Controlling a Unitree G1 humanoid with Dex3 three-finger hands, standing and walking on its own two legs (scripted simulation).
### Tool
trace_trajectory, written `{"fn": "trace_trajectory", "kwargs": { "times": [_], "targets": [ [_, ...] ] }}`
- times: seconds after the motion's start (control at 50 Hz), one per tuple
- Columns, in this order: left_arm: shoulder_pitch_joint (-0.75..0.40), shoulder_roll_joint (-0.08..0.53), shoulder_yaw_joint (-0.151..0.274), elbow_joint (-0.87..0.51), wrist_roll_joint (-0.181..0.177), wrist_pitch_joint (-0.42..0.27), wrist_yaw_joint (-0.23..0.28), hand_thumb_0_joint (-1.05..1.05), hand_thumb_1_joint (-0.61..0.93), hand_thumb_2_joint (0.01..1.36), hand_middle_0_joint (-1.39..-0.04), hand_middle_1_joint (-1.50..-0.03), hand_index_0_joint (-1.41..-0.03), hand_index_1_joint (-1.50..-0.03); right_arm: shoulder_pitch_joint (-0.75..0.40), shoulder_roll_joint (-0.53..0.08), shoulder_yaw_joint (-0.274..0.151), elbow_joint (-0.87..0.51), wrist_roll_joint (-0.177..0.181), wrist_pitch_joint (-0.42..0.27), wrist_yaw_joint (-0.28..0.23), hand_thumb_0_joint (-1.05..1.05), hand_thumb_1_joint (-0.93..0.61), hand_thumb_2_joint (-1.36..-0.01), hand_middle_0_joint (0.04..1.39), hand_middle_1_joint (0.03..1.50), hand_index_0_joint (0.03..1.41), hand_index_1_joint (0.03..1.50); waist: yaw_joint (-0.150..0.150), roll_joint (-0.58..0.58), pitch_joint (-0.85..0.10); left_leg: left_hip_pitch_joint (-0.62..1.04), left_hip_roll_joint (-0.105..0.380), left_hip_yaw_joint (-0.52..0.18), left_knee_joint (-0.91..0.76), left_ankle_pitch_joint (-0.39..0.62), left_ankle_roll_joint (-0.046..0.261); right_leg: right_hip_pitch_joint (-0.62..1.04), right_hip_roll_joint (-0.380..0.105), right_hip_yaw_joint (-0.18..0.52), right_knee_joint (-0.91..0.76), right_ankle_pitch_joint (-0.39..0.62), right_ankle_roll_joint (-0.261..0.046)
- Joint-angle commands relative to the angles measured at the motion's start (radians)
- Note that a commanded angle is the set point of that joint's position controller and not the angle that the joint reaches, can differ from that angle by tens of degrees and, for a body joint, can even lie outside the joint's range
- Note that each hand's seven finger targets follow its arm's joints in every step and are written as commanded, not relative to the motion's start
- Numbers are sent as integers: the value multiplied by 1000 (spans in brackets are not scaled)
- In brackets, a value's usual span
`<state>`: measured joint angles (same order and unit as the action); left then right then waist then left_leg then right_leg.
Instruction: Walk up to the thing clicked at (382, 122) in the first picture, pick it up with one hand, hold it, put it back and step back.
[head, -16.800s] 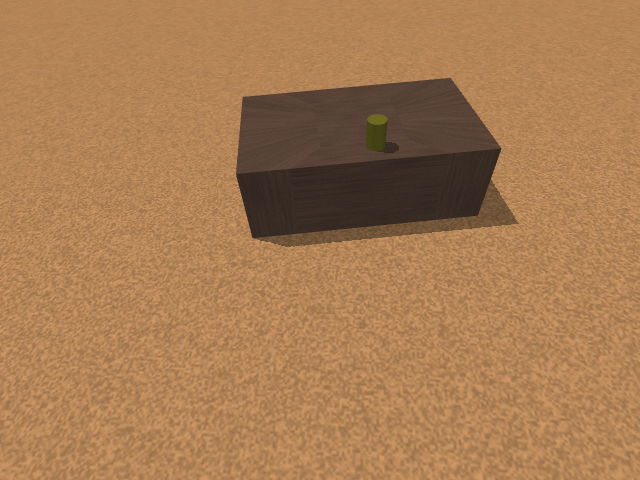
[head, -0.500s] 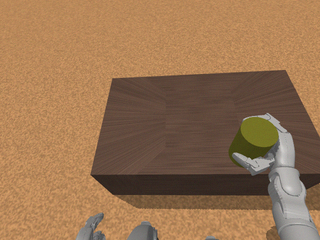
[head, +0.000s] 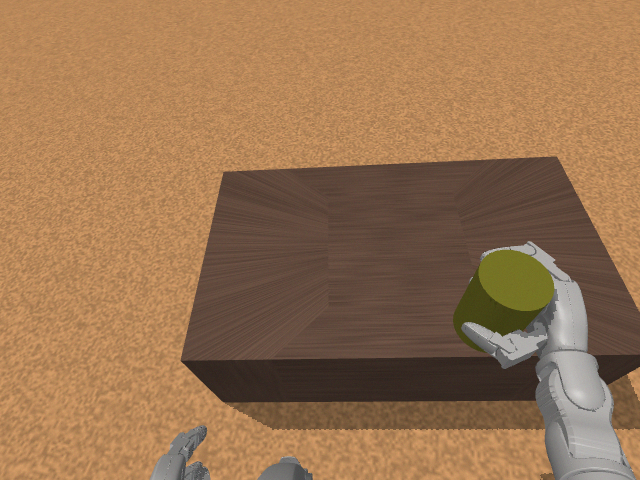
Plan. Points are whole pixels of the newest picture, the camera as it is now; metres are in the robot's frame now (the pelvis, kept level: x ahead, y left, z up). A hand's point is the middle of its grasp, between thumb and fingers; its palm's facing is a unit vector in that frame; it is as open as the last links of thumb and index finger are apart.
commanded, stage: hold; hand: right
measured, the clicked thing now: (497, 304) +0.33 -0.16 +0.04
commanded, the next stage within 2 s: none
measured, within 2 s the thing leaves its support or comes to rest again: neither
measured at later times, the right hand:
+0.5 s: hand (511, 301) +0.33 -0.17 +0.06, palm faces +0.06 +1.00 +0.00, open 10.6 cm
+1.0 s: hand (509, 297) +0.33 -0.17 +0.06, palm faces +0.05 +1.00 +0.00, open 10.6 cm
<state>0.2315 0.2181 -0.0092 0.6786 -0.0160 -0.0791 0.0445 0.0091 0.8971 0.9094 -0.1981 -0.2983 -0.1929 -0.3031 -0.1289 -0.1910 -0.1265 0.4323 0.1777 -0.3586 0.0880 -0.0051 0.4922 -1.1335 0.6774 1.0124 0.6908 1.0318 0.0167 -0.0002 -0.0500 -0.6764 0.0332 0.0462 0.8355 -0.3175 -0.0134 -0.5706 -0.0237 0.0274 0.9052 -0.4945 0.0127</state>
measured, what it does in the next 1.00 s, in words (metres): stands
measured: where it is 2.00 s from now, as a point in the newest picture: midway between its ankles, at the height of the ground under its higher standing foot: outside the picture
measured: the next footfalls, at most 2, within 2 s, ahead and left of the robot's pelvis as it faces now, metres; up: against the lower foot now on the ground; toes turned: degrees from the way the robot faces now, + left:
none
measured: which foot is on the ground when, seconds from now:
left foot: down 0.00-1.00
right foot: down 0.00-1.00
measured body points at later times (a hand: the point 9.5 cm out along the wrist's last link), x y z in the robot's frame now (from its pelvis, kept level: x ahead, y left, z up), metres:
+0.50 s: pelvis +0.01 +0.00 +0.01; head +0.05 -0.01 +0.46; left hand +0.15 +0.24 -0.10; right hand +0.32 -0.23 +0.06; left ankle +0.06 +0.13 -0.69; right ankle -0.02 -0.12 -0.69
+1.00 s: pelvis +0.01 +0.00 +0.01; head +0.05 -0.01 +0.46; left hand +0.15 +0.24 -0.10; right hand +0.32 -0.22 +0.07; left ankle +0.06 +0.13 -0.69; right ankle -0.02 -0.12 -0.69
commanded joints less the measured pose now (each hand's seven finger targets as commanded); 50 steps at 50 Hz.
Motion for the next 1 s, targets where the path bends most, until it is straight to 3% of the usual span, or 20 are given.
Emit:
{"fn": "trace_trajectory", "kwargs": {
  "times": [0.0, 0.08, 0.1, 0.18, 0.3, 0.36, 0.46, 0.54, 0.56, 0.58, 0.6, 0.64, 0.68, 0.7, 0.72, 0.78, 0.84, 0.86, 0.92, 0.98],
  "targets": [
    [-46, 127, 44, -121, -1, -47, 11, 0, 892, 912, -198, -305, -196, -307, -303, -132, -43, -303, 18, -104, 0, 0, -207, -1268, 1290, 1398, 1316, 1398, -1, -43, -292, 298, -18, -11, -115, 120, 24, 18, 28, -18, -177, 185, -18],
    [-26, 137, 54, -112, -1, -54, 18, 0, 894, 915, -196, -306, -194, -307, -269, -145, -61, -351, 26, -106, 0, 0, -166, -1257, 1286, 1395, 1313, 1395, -5, -46, -354, 324, -19, -8, -107, 188, 26, 63, 25, -13, -175, 270, -12],
    [-49, 122, 41, -125, -1, -53, 17, 0, 889, 916, -197, -306, -194, -308, -267, -132, -36, -347, 23, -102, -2, 0, -184, -1260, 1289, 1396, 1315, 1396, 0, -49, -324, 325, -17, -8, -112, 190, 24, 55, 28, -16, -174, 265, -15],
    [-51, 122, 40, -118, -2, -56, 24, 0, 883, 921, -197, -305, -192, -310, -270, -137, -56, -330, 30, -94, -1, 0, -184, -1270, 1304, 1410, 1330, 1410, 8, -19, -300, 313, -19, -7, -124, 164, 20, 45, 24, -13, -181, 235, -20],
    [-36, 127, 43, -114, -2, -52, 26, 0, 881, 918, -198, -305, -194, -310, -247, -125, -41, -316, 29, -80, 14, 0, -175, -1276, 1308, 1417, 1336, 1418, 7, -40, -314, 339, -16, 0, -107, 257, 30, 77, 23, -9, -183, 350, -6],
    [-55, 124, 38, -120, -4, -51, 26, 0, 879, 918, -199, -306, -195, -310, -262, -149, -68, -335, 36, -77, 16, 0, -188, -1271, 1303, 1410, 1330, 1410, 0, -28, -291, 339, -17, -3, -130, 205, 25, 72, 24, -11, -194, 286, -14],
    [-52, 121, 38, -120, -5, -52, 26, 0, 883, 916, -197, -306, -195, -309, -223, -125, -42, -352, 40, -66, 26, 0, -206, -1267, 1308, 1407, 1332, 1407, -2, -26, -304, 358, -15, 1, -126, 266, 27, 98, 24, -13, -196, 350, -8],
    [-50, 119, 37, -117, -6, -52, 27, 0, 877, 919, -199, -305, -194, -310, -235, -124, -46, -333, 41, -57, 28, 0, -205, -1276, 1313, 1415, 1339, 1415, 6, -26, -272, 349, -16, 3, -133, 249, 27, 88, 22, -10, -208, 337, -8],
    [-41, 124, 42, -112, -5, -50, 27, 0, 879, 916, -199, -306, -196, -310, -223, -150, -76, -347, 42, -58, 29, 0, -169, -1278, 1307, 1419, 1336, 1419, -8, -38, -293, 361, -15, 3, -129, 264, 30, 96, 22, -9, -205, 359, -5],
    [-49, 120, 37, -120, -6, -51, 28, 0, 880, 916, -199, -306, -195, -310, -233, -132, -49, -362, 41, -55, 30, 0, -189, -1274, 1310, 1414, 1337, 1415, 0, -42, -292, 365, -15, 3, -134, 271, 27, 107, 22, -11, -208, 360, -6],
    [-40, 125, 42, -112, -5, -52, 27, 0, 883, 916, -199, -306, -196, -309, -244, -138, -59, -374, 42, -56, 28, 0, -193, -1278, 1311, 1417, 1338, 1417, -2, -38, -300, 365, -17, 8, -126, 279, 29, 112, 19, -6, -211, 381, -2],
    [-47, 119, 36, -118, -6, -50, 27, 0, 880, 916, -199, -307, -197, -310, -248, -115, -28, -352, 39, -51, 29, 0, -191, -1263, 1299, 1400, 1325, 1400, 3, -47, -275, 353, -18, 7, -130, 263, 31, 110, 19, -6, -218, 371, 0],
    [-46, 124, 38, -110, -7, -52, 25, 0, 878, 916, -201, -306, -197, -310, -232, -114, -33, -322, 41, -49, 31, 0, -184, -1267, 1298, 1404, 1325, 1404, 1, -48, -248, 342, -21, 14, -132, 246, 31, 104, 14, 1, -229, 372, 4],
    [-41, 130, 44, -110, -6, -52, 26, 0, 885, 913, -201, -307, -199, -309, -241, -136, -55, -351, 42, -51, 29, 0, -180, -1274, 1301, 1411, 1330, 1411, -5, -50, -276, 350, -20, 11, -130, 255, 32, 115, 15, 0, -224, 380, 3],
    [-41, 130, 45, -113, -5, -52, 24, 0, 882, 916, -200, -307, -198, -310, -250, -119, -35, -336, 40, -51, 30, 0, -183, -1277, 1309, 1417, 1337, 1417, 6, -39, -270, 342, -23, 13, -128, 249, 31, 107, 13, 3, -225, 375, 2],
    [-34, 125, 43, -116, -3, -51, 22, 0, 880, 915, -200, -306, -198, -309, -287, -141, -52, -390, 39, -60, 28, 0, -159, -1283, 1306, 1422, 1337, 1422, -8, -54, -324, 373, -17, 3, -127, 277, 34, 123, 19, -5, -215, 387, 1],
    [-41, 123, 42, -110, -3, -52, 25, 0, 887, 915, -198, -306, -196, -308, -250, -127, -57, -333, 41, -56, 22, 0, -163, -1273, 1296, 1410, 1326, 1410, -1, -25, -278, 363, -17, 5, -136, 262, 28, 99, 22, -8, -218, 352, -5],
    [-38, 134, 49, -111, -2, -51, 25, 0, 885, 917, -198, -304, -195, -308, -225, -147, -73, -351, 41, -58, 20, 0, -174, -1278, 1300, 1414, 1330, 1414, -16, -28, -297, 386, -16, 5, -137, 273, 29, 107, 22, -8, -220, 362, -4],
    [-35, 131, 48, -115, -3, -48, 21, 0, 889, 911, -198, -306, -198, -307, -207, -119, -40, -342, 36, -53, 24, 0, -179, -1289, 1318, 1430, 1347, 1430, -6, -34, -302, 392, -14, 4, -133, 308, 30, 117, 24, -12, -215, 395, -2],
    [-43, 126, 43, -115, -4, -46, 23, 0, 880, 916, -198, -304, -195, -307, -251, -147, -72, -335, 36, -56, 19, 0, -168, -1296, 1316, 1435, 1349, 1435, -8, -27, -285, 383, -12, -2, -146, 275, 28, 101, 25, -15, -218, 347, -8]
  ]
}}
